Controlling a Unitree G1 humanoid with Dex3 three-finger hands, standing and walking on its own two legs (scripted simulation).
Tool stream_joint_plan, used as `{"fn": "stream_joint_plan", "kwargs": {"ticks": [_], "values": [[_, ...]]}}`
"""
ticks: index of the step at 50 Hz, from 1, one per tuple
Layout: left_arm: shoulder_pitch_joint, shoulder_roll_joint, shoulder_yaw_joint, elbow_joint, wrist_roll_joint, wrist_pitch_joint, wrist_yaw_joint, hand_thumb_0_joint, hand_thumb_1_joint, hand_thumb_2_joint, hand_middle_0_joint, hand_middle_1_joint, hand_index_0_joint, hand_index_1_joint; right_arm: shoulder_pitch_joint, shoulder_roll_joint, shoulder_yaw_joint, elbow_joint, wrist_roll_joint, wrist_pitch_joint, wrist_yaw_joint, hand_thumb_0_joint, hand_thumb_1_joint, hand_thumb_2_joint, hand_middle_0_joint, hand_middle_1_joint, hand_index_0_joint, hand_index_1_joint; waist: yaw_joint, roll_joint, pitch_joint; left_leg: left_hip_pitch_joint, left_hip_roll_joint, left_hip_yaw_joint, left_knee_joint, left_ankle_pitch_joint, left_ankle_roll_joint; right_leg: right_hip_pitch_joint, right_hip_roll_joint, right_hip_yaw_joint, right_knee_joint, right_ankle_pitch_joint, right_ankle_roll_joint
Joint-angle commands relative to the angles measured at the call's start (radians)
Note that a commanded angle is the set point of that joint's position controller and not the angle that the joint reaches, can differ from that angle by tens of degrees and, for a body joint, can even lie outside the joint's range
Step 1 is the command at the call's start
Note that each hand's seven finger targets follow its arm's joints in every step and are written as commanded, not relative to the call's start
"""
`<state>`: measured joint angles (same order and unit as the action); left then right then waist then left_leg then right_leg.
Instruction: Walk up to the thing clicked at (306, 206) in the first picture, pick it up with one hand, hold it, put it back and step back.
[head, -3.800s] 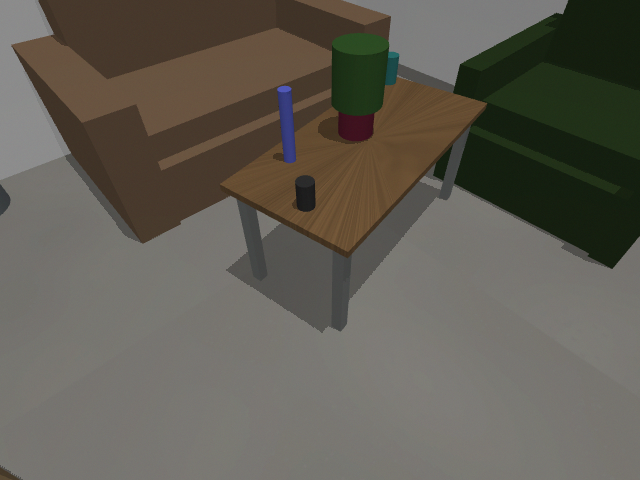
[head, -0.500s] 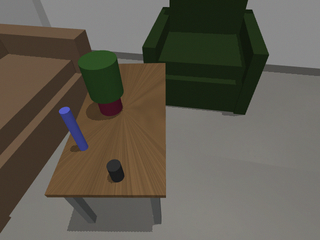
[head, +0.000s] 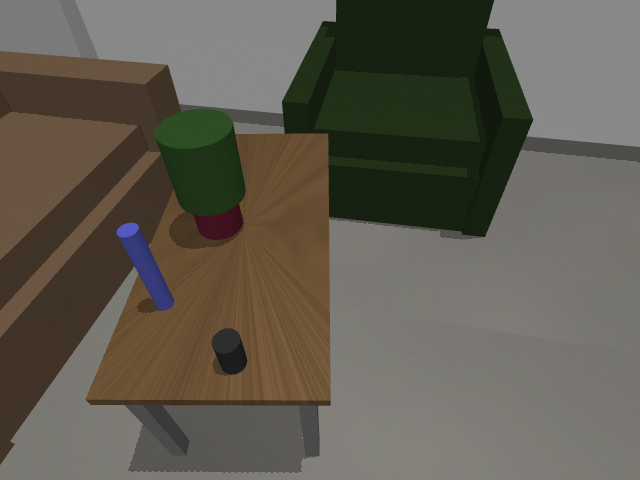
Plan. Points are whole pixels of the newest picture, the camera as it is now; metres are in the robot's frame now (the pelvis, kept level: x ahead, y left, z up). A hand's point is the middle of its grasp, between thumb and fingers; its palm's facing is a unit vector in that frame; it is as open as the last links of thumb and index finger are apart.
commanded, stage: walk up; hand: left
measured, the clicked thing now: (230, 351) +0.45 +0.21 -0.26
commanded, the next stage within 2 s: stand in 0.26 s
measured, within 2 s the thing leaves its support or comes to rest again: neither
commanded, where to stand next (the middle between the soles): +0.07 +0.00 m, yaw +2 degrees
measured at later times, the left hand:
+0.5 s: hand out of the picture +0.10 +0.26 -0.15, palm faces -0.01 -0.94 -0.35, open 7.4 cm
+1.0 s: hand out of the picture +0.06 +0.26 -0.15, palm faces -0.01 -0.94 -0.35, open 7.4 cm
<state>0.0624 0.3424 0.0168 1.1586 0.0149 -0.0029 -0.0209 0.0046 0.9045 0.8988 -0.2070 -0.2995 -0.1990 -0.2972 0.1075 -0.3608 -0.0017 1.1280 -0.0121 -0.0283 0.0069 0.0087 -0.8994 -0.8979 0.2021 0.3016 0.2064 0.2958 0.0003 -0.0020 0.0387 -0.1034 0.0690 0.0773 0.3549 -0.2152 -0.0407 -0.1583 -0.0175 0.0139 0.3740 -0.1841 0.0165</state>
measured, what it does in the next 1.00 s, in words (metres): stands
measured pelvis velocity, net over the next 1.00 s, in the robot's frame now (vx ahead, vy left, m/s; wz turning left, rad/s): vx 0.00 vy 0.00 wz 0.03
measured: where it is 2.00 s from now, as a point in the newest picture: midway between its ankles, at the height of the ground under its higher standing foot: outside the picture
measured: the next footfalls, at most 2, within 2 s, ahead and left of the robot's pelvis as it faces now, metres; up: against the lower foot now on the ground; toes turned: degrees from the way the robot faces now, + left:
none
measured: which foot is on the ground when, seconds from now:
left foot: down 0.00-1.00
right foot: down 0.00-1.00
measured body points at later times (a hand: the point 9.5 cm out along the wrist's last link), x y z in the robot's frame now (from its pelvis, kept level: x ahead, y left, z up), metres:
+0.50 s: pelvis +0.01 +0.00 +0.00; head +0.02 +0.00 +0.45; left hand +0.10 +0.30 -0.13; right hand +0.10 -0.30 -0.13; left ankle -0.02 +0.14 -0.75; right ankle +0.01 -0.13 -0.75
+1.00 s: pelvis +0.00 +0.00 +0.00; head +0.00 +0.00 +0.45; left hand +0.06 +0.30 -0.13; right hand +0.07 -0.30 -0.13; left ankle -0.02 +0.14 -0.75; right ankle +0.01 -0.13 -0.75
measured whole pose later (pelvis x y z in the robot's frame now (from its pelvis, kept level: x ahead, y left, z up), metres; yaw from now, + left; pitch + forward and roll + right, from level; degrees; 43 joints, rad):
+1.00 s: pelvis +0.00 +0.00 +0.00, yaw +2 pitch -2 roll +0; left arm 0.11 0.35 -0.01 1.15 0.01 -0.01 -0.01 0.00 0.90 0.90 -0.21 -0.30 -0.20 -0.30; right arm 0.11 -0.35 -0.01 1.15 -0.01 0.00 0.02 0.01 -0.90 -0.90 0.20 0.30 0.21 0.30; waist 0.00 0.00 0.04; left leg -0.09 0.06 0.05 0.30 -0.17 -0.04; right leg -0.14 -0.03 -0.01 0.33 -0.16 0.02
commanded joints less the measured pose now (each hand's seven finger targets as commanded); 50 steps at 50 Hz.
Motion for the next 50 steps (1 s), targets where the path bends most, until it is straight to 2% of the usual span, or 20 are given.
{"fn": "stream_joint_plan", "kwargs": {"ticks": [1,8,12,13,14,19,22,26,31,35,38,40,42,48,50], "values": [[-0.056,0.208,0.041,-0.069,-0.005,-0.022,0.016,0.000,0.900,0.900,-0.200,-0.300,-0.200,-0.300,-0.045,-0.211,-0.049,-0.059,0.001,-0.022,-0.015,0.000,-0.900,-0.900,0.200,0.300,0.200,0.300,-0.005,0.003,-0.085,0.018,0.080,-0.071,-0.063,0.125,0.053,0.035,-0.094,0.085,-0.055,0.177,-0.041],[-0.047,0.203,0.038,-0.068,-0.008,-0.019,0.021,0.000,0.900,0.900,-0.200,-0.300,-0.200,-0.300,-0.047,-0.210,-0.054,-0.059,0.002,-0.018,-0.016,0.000,-0.900,-0.900,0.200,0.300,0.200,0.300,-0.004,0.012,-0.099,0.051,0.086,-0.067,-0.065,0.194,0.051,0.043,-0.095,0.072,-0.044,0.225,-0.038],[-0.047,0.202,0.037,-0.071,-0.007,-0.019,0.022,0.000,0.900,0.900,-0.200,-0.300,-0.200,-0.300,-0.048,-0.210,-0.055,-0.060,0.001,-0.014,-0.016,0.000,-0.900,-0.900,0.200,0.300,0.200,0.300,-0.006,0.012,-0.087,0.038,0.082,-0.066,-0.069,0.179,0.052,0.050,-0.098,0.075,-0.053,0.227,-0.036],[-0.052,0.217,0.034,-0.070,-0.009,-0.024,0.025,0.000,0.900,0.900,-0.200,-0.300,-0.200,-0.300,-0.066,-0.203,-0.051,-0.056,-0.001,-0.011,-0.018,0.000,-0.900,-0.900,0.200,0.300,0.200,0.300,-0.009,0.015,-0.065,0.027,0.092,-0.083,-0.081,0.235,0.044,0.045,-0.110,0.072,-0.049,0.274,-0.033],[-0.041,0.212,0.035,-0.069,-0.008,-0.026,0.027,0.000,0.900,0.900,-0.200,-0.300,-0.200,-0.300,-0.066,-0.210,-0.054,-0.056,0.001,-0.008,-0.019,0.000,-0.900,-0.900,0.200,0.300,0.200,0.300,-0.006,0.015,-0.081,0.047,0.096,-0.083,-0.074,0.269,0.046,0.054,-0.110,0.066,-0.048,0.299,-0.030],[-0.029,0.208,0.030,-0.069,-0.009,-0.031,0.028,0.000,0.900,0.900,-0.200,-0.300,-0.200,-0.300,-0.058,-0.211,-0.051,-0.045,0.005,-0.007,-0.016,0.000,-0.900,-0.900,0.200,0.300,0.200,0.300,-0.009,0.016,-0.117,0.074,0.095,-0.079,-0.070,0.294,0.045,0.085,-0.118,0.064,-0.057,0.339,-0.027],[-0.034,0.217,0.030,-0.070,-0.009,-0.030,0.031,0.000,0.900,0.900,-0.200,-0.300,-0.200,-0.300,-0.062,-0.199,-0.047,-0.044,0.003,-0.003,-0.016,0.000,-0.900,-0.900,0.200,0.300,0.200,0.300,-0.010,-0.004,-0.113,0.075,0.094,-0.082,-0.079,0.276,0.044,0.078,-0.119,0.059,-0.061,0.317,-0.028],[-0.041,0.217,0.026,-0.073,-0.009,-0.029,0.032,0.000,0.900,0.900,-0.200,-0.300,-0.200,-0.300,-0.064,-0.201,-0.045,-0.041,0.003,-0.001,-0.013,0.000,-0.900,-0.900,0.200,0.300,0.200,0.300,-0.010,0.005,-0.086,0.050,0.088,-0.080,-0.092,0.200,0.044,0.068,-0.119,0.063,-0.087,0.249,-0.027],[-0.037,0.224,0.025,-0.074,-0.008,-0.027,0.030,0.000,0.900,0.900,-0.200,-0.300,-0.200,-0.300,-0.066,-0.199,-0.045,-0.038,-0.001,0.001,-0.010,0.000,-0.900,-0.900,0.200,0.300,0.200,0.300,-0.008,0.008,-0.055,0.021,0.082,-0.089,-0.118,0.092,0.042,0.032,-0.112,0.063,-0.109,0.124,-0.027],[-0.032,0.227,0.024,-0.074,-0.007,-0.030,0.029,0.000,0.900,0.900,-0.200,-0.300,-0.200,-0.300,-0.057,-0.196,-0.044,-0.036,-0.001,-0.001,-0.007,0.000,-0.900,-0.900,0.200,0.300,0.200,0.300,-0.009,-0.003,-0.059,0.018,0.084,-0.095,-0.116,0.095,0.046,0.036,-0.116,0.067,-0.111,0.126,-0.029],[-0.028,0.229,0.022,-0.077,-0.004,-0.031,0.029,0.000,0.900,0.900,-0.200,-0.300,-0.200,-0.300,-0.064,-0.197,-0.048,-0.037,-0.002,0.002,-0.005,0.000,-0.900,-0.900,0.200,0.300,0.200,0.300,-0.009,-0.012,-0.058,0.024,0.083,-0.099,-0.108,0.073,0.049,0.016,-0.113,0.065,-0.117,0.078,-0.030],[-0.024,0.231,0.023,-0.078,-0.006,-0.031,0.028,0.000,0.900,0.900,-0.200,-0.300,-0.200,-0.300,-0.050,-0.197,-0.046,-0.035,-0.002,0.000,-0.004,0.000,-0.900,-0.900,0.200,0.300,0.200,0.300,-0.010,0.005,-0.061,0.009,0.079,-0.097,-0.113,0.060,0.049,0.028,-0.116,0.069,-0.118,0.091,-0.029],[-0.016,0.224,0.020,-0.078,-0.006,-0.033,0.027,0.000,0.900,0.900,-0.200,-0.300,-0.200,-0.300,-0.053,-0.203,-0.048,-0.037,-0.003,-0.001,-0.004,0.000,-0.900,-0.900,0.200,0.300,0.200,0.300,-0.010,0.010,-0.075,0.026,0.083,-0.098,-0.102,0.092,0.051,0.029,-0.120,0.070,-0.110,0.134,-0.030],[0.000,0.228,0.018,-0.074,-0.006,-0.033,0.027,0.000,0.900,0.900,-0.200,-0.300,-0.200,-0.300,-0.048,-0.199,-0.045,-0.034,0.000,0.000,-0.005,0.000,-0.900,-0.900,0.200,0.300,0.200,0.300,-0.005,-0.006,-0.059,0.023,0.083,-0.107,-0.105,0.104,0.048,0.021,-0.113,0.063,-0.108,0.119,-0.031],[-0.002,0.232,0.021,-0.076,-0.007,-0.030,0.028,0.000,0.900,0.900,-0.200,-0.300,-0.200,-0.300,-0.037,-0.203,-0.045,-0.032,-0.001,0.001,-0.007,0.000,-0.900,-0.900,0.200,0.300,0.200,0.300,-0.006,0.009,-0.056,0.011,0.077,-0.101,-0.108,0.074,0.047,0.021,-0.114,0.066,-0.108,0.103,-0.031]]}}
